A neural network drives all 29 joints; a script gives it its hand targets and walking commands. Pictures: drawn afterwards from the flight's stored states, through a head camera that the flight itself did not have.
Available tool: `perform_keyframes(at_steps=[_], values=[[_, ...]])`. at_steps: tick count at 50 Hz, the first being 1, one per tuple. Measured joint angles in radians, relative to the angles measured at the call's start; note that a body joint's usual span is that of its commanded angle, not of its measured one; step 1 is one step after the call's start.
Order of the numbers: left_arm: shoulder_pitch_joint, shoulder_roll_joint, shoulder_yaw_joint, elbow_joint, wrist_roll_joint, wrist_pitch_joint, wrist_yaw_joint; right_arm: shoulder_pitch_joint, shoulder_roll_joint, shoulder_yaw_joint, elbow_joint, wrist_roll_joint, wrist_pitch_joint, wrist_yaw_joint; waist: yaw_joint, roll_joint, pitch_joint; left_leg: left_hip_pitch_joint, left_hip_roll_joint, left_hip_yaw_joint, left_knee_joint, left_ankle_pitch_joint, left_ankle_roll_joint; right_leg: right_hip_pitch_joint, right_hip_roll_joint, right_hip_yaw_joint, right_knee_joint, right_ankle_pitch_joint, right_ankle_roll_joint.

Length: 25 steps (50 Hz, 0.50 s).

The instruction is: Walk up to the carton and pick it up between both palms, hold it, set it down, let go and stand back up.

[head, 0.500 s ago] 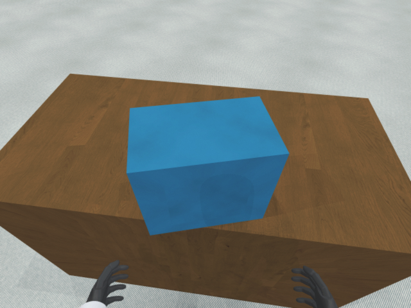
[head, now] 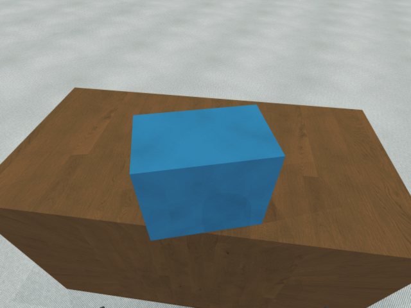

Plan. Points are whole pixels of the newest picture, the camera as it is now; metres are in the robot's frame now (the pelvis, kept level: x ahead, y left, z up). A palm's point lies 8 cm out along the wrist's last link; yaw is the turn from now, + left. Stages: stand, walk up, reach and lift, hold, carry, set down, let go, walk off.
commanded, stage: stand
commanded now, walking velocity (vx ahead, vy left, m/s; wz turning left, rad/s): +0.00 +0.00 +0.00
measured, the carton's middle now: (202, 173) +0.40 +0.02 +0.05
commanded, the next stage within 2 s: none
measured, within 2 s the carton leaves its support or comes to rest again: neither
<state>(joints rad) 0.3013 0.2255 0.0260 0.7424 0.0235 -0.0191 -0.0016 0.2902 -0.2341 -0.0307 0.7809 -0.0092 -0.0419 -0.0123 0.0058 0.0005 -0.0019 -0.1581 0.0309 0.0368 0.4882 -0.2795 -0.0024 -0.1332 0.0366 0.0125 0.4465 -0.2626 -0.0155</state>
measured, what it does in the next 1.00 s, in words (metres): shifts its weight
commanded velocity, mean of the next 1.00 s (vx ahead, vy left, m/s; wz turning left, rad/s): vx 0.00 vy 0.00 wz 0.00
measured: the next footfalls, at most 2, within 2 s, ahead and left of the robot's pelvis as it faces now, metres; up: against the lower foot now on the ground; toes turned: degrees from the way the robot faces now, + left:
none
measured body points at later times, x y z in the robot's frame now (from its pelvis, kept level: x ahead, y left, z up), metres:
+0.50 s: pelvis -0.05 +0.02 +0.00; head -0.07 +0.02 +0.45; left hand -0.03 +0.27 -0.15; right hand -0.05 -0.23 -0.14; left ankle -0.01 +0.12 -0.74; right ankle -0.01 -0.11 -0.74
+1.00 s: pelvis -0.06 +0.02 +0.00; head -0.08 +0.02 +0.45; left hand -0.09 +0.27 -0.15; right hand -0.06 -0.23 -0.15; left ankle -0.01 +0.12 -0.74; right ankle -0.01 -0.11 -0.74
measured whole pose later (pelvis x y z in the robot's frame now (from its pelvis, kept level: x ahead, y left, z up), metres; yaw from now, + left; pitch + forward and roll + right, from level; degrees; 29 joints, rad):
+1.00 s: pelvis -0.06 +0.02 +0.00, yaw +0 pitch -2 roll +0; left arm 0.43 0.20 0.02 0.99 0.02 -0.01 0.02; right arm 0.40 -0.21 -0.02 0.94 0.00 0.00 -0.03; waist 0.00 0.00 0.00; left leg -0.27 -0.01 0.05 0.49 -0.18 0.03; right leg -0.26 0.01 0.06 0.49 -0.19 0.02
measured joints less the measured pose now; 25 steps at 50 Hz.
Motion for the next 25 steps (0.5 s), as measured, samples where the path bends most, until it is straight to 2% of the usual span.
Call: perform_keyframes(at_steps=[25], values=[[0.074, -0.007, -0.022, 0.181, -0.008, 0.005, 0.011, 0.130, 0.011, 0.033, 0.120, 0.004, 0.022, -0.005, -0.009, -0.004, 0.013, -0.052, -0.031, 0.012, -0.014, 0.080, 0.031, -0.061, -0.030, 0.018, 0.003, 0.074, 0.032]])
